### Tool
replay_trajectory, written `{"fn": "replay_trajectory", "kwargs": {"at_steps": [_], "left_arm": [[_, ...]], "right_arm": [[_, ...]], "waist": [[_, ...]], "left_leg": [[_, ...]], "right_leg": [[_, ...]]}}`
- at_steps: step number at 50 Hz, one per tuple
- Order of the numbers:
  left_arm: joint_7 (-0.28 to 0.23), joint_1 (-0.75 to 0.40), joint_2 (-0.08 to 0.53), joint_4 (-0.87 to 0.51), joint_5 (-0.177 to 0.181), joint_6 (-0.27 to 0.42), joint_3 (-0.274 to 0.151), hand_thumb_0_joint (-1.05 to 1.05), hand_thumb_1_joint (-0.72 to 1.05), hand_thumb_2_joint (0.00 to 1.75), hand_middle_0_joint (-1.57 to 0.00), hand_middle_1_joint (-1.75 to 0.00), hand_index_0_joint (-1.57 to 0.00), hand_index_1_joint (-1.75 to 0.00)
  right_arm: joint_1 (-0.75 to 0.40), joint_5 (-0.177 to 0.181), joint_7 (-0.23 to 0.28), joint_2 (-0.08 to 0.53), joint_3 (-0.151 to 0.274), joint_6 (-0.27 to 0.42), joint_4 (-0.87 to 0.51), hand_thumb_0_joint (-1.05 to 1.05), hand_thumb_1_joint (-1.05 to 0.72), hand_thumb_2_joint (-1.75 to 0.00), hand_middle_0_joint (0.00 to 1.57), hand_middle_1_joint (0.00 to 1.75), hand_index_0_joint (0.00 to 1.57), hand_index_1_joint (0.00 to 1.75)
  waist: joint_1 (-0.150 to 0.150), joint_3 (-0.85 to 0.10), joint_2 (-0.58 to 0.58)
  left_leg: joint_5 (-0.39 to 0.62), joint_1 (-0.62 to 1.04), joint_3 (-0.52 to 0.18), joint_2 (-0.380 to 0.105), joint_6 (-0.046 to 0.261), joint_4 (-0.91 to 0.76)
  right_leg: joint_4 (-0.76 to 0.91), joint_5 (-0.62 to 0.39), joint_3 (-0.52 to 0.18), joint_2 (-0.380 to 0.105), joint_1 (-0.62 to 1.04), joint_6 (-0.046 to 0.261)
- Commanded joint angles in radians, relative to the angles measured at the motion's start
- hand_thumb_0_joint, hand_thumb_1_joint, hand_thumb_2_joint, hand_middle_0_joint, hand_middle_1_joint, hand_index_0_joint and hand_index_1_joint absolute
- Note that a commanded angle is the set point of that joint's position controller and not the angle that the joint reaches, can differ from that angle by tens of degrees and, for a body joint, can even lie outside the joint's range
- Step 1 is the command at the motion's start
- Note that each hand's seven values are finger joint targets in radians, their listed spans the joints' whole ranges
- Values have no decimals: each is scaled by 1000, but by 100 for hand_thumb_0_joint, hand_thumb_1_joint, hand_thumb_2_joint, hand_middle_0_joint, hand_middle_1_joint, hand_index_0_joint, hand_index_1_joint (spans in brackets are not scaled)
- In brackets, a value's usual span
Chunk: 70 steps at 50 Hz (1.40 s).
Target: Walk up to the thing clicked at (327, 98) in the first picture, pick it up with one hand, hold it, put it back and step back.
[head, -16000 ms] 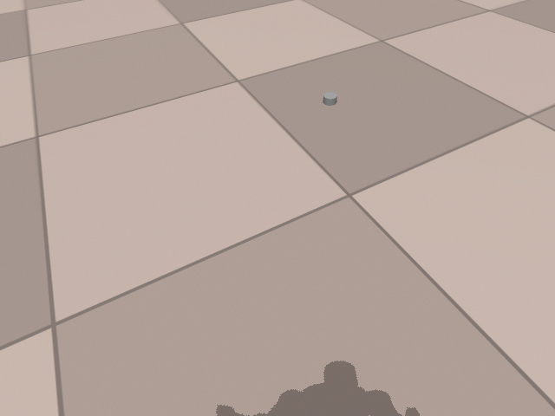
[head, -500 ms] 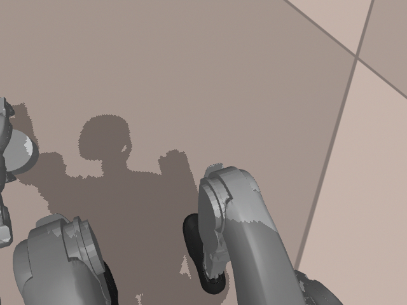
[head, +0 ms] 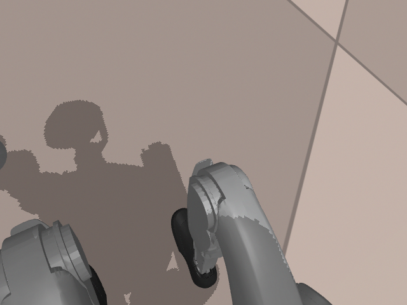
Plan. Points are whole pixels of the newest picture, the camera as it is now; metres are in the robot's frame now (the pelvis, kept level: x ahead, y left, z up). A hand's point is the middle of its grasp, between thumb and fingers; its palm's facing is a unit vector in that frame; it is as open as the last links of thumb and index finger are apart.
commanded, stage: rest palm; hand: left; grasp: from above
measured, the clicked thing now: out of the picture +0.45 +0.29 -0.27
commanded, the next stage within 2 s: close in 0.14 s
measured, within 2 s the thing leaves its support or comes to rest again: neither
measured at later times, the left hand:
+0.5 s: hand out of the picture +0.44 +0.29 -0.25, palm faces -0.44 -0.14 -0.89, open 13.4 cm
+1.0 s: hand out of the picture +0.44 +0.28 -0.25, palm faces -0.46 -0.15 -0.88, open 12.3 cm
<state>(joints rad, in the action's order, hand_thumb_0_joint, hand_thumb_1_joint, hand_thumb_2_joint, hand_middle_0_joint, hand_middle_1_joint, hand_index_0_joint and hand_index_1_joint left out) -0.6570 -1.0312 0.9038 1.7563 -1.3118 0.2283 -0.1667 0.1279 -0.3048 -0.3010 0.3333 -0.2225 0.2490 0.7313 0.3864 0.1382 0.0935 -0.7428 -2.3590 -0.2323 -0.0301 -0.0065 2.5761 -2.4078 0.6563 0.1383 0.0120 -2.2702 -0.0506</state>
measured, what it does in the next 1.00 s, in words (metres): stands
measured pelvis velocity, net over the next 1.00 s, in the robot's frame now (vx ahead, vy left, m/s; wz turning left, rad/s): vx -0.01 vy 0.00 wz -0.03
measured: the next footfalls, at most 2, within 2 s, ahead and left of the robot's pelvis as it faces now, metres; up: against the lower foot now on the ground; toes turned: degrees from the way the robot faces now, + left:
none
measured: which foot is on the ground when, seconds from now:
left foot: down 0.00-1.00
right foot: down 0.00-1.00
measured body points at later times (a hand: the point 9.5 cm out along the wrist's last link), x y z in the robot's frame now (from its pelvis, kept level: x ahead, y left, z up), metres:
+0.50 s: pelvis +0.00 +0.00 +0.00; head +0.27 +0.12 +0.34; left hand +0.46 +0.29 -0.20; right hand +0.04 -0.25 -0.05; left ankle +0.06 +0.13 -0.26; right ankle +0.11 -0.12 -0.26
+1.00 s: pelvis -0.01 +0.00 +0.01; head +0.27 +0.12 +0.34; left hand +0.46 +0.29 -0.20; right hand +0.03 -0.25 -0.05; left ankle +0.06 +0.13 -0.26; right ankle +0.11 -0.12 -0.26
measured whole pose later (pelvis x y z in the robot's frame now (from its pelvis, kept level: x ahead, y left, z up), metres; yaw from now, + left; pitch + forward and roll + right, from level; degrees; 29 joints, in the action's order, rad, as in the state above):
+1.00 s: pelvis -0.01 +0.00 +0.01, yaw -2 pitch +26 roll -14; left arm -0.69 -1.05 0.95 1.80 -1.27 0.22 -0.09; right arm 0.09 -0.30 -0.34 0.36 -0.29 0.30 0.70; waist 0.40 0.20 0.14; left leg -0.74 -2.33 -0.27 -0.03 0.00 2.57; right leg -2.37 0.63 0.17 0.03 -2.23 -0.06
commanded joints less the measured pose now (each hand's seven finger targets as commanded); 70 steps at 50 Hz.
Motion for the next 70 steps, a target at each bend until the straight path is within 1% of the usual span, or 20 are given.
{"fn": "replay_trajectory", "kwargs": {"at_steps": [1, 5, 7, 11, 14, 19, 22, 26, 29, 35, 37, 41, 42, 46, 50, 55, 58, 61, 63, 70], "left_arm": [[-39, -246, 194, -54, 9, -3, 12, 0, -56, 111, -8, -103, -5, -107], [-46, -271, 223, -93, 3, 2, 8, 0, -57, 111, -8, -102, -4, -106], [-43, -263, 183, -56, 4, -1, 38, 0, -55, 110, -8, -104, -5, -107], [-66, -286, 215, -94, 3, 5, 30, 0, -56, 109, -8, -105, -5, -108], [-68, -260, 170, -34, -2, -9, 55, 0, -49, 111, -10, -107, -8, -109], [-93, -278, 198, -36, -7, -19, 44, 0, -46, 108, -11, -108, -10, -109], [-93, -282, 191, -35, 8, -26, 50, 0, -46, 110, -11, -109, -10, -111], [-98, -302, 228, -63, 21, -31, 42, 0, -44, 107, -11, -111, -11, -111], [-86, -270, 210, -23, 28, -39, 61, 0, -43, 107, -13, -110, -13, -111], [-76, -277, 256, -64, 41, -32, 32, 0, -40, 103, -15, -108, -15, -108], [-67, -248, 233, -17, 42, -32, 48, 0, -38, 106, -17, -109, -16, -110], [-59, -275, 251, -49, 52, -21, 41, 0, -34, 100, -18, -109, -19, -108], [-61, -274, 267, -65, 52, -17, 31, 0, -33, 100, -19, -109, -20, -108], [-57, -242, 202, -24, 57, -11, 84, 0, -27, 100, -21, -111, -23, -109], [-72, -252, 224, -50, 54, -2, 77, 0, -18, 95, -25, -112, -29, -108], [-93, -253, 210, -52, 47, -12, 95, 0, -11, 92, -29, -112, -34, -106], [-101, -263, 234, -48, 43, -22, 77, 0, -7, 92, -32, -110, -37, -105], [-92, -252, 200, -22, 47, -37, 91, 0, -4, 91, -35, -109, -39, -104], [-92, -269, 237, -28, 51, -36, 78, 0, -3, 89, -35, -109, -40, -103], [-70, -264, 211, -22, 60, -38, 98, 0, 7, 89, -44, -105, -49, -101]], "right_arm": [[190, 3, -3, 311, 81, 6, 17, 0, -90, -90, 20, 30, 20, 30], [184, 0, -6, 326, 79, 10, 14, 0, -90, -90, 20, 30, 20, 30], [163, 1, -13, 317, 67, 21, 10, 0, -90, -90, 20, 30, 20, 30], [168, -2, -14, 329, 70, 22, 20, 0, -90, -91, 20, 30, 20, 30], [143, -3, -24, 325, 58, 32, 7, 0, -89, -90, 20, 30, 20, 30], [143, -5, -31, 344, 59, 39, 8, 0, -90, -90, 20, 30, 20, 30], [146, -7, -39, 347, 50, 47, 1, 0, -90, -90, 20, 30, 20, 30], [143, 1, -39, 354, 46, 55, 7, 0, -90, -90, 20, 30, 20, 30], [122, 1, -42, 349, 35, 62, -8, 0, -90, -90, 20, 30, 20, 30], [145, 8, -37, 354, 30, 61, -7, 0, -90, -90, 20, 30, 20, 30], [134, 10, -39, 353, 26, 64, -16, 0, -90, -90, 20, 30, 20, 30], [159, 10, -36, 360, 24, 60, -15, 0, -90, -90, 20, 30, 20, 30], [155, 9, -32, 363, 29, 55, -13, 0, -90, -90, 20, 30, 20, 30], [141, 9, -30, 353, 20, 58, -18, 0, -90, -90, 20, 30, 20, 30], [141, 7, -25, 356, 18, 57, -16, 0, -90, -90, 20, 30, 20, 30], [125, 6, -24, 363, 21, 63, -24, 0, -90, -90, 20, 30, 20, 30], [138, 10, -24, 365, 24, 59, -18, 0, -90, -90, 20, 30, 20, 30], [133, 7, -30, 361, 19, 65, -30, 0, -90, -90, 20, 30, 20, 30], [137, 11, -27, 375, 21, 66, -24, 0, -90, -90, 20, 30, 20, 30], [125, 14, -26, 370, 16, 69, -34, 0, -90, -90, 20, 30, 20, 30]], "waist": [[41, -623, -443], [43, -645, -465], [53, -607, -455], [46, -648, -487], [59, -589, -470], [65, -588, -494], [79, -597, -472], [70, -620, -492], [79, -574, -459], [65, -628, -486], [77, -575, -469], [79, -586, -483], [66, -623, -485], [86, -574, -439], [71, -567, -447], [82, -541, -445], [79, -571, -458], [93, -540, -463], [91, -554, -472], [90, -523, -463]], "left_leg": [[215, 444, 118, 7, 20, -260], [227, 477, 109, 4, 16, -268], [225, 472, 107, 4, 14, -256], [228, 483, 103, 0, 11, -274], [231, 481, 87, -1, 7, -269], [221, 497, 78, -3, 1, -289], [244, 492, 77, -4, 7, -274], [253, 499, 75, -7, 5, -277], [220, 462, 83, -7, 9, -265], [252, 496, 77, -10, 6, -272], [233, 475, 78, -10, 8, -267], [240, 478, 79, -8, 10, -271], [248, 494, 74, -12, 6, -282], [225, 459, 77, -11, 11, -263], [211, 463, 75, -12, 8, -276], [181, 463, 68, -14, 5, -292], [224, 478, 69, -17, 4, -286], [219, 481, 60, -18, 1, -290], [215, 489, 57, -19, -1, -303], [186, 474, 55, -16, -1, -308]], "right_leg": [[198, -244, 114, 50, 371, 63], [206, -250, 119, 53, 384, 63], [191, -254, 122, 49, 366, 60], [209, -253, 122, 56, 394, 65], [182, -258, 135, 50, 352, 62], [191, -248, 139, 50, 349, 64], [199, -270, 140, 54, 374, 59], [203, -280, 134, 56, 402, 60], [209, -260, 132, 57, 399, 56], [210, -278, 133, 58, 430, 59], [204, -271, 135, 57, 416, 57], [220, -271, 137, 59, 423, 59], [220, -279, 136, 63, 441, 61], [226, -270, 138, 65, 433, 56], [233, -251, 140, 64, 425, 58], [242, -230, 143, 64, 410, 58], [240, -267, 137, 67, 424, 58], [230, -264, 147, 63, 396, 57], [235, -258, 144, 68, 411, 61], [230, -228, 147, 56, 387, 60]]}}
